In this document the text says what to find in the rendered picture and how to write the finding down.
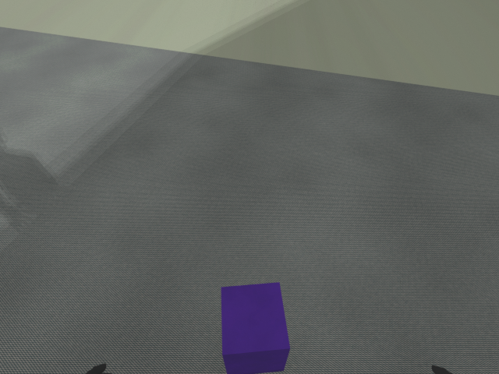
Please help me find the carton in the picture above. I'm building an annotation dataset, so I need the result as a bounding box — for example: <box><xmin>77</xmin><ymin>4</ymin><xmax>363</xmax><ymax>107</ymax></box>
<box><xmin>221</xmin><ymin>282</ymin><xmax>290</xmax><ymax>374</ymax></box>

